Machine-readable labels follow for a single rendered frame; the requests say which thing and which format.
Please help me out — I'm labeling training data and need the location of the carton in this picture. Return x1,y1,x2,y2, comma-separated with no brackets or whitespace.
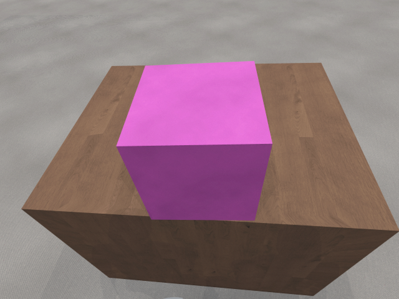
116,61,272,221

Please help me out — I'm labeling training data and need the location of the pedestal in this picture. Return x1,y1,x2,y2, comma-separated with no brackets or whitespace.
22,63,399,296

